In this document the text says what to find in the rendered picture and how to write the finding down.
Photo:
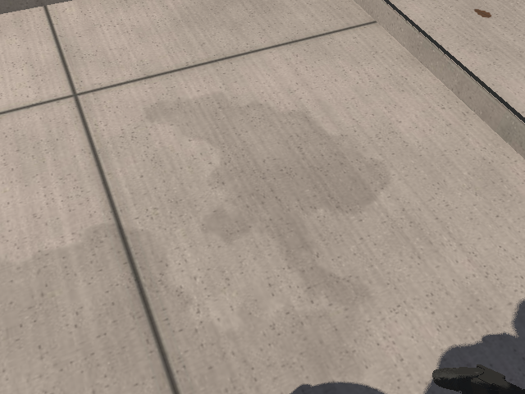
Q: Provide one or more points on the robot right hand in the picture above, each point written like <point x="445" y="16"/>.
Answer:
<point x="479" y="380"/>

